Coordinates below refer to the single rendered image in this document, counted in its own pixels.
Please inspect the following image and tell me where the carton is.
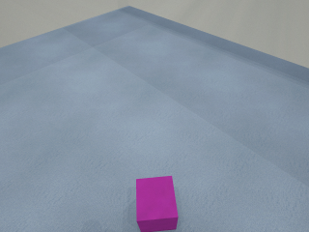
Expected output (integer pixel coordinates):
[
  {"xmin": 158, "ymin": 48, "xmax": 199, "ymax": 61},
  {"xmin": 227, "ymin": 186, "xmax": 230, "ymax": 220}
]
[{"xmin": 136, "ymin": 176, "xmax": 179, "ymax": 232}]

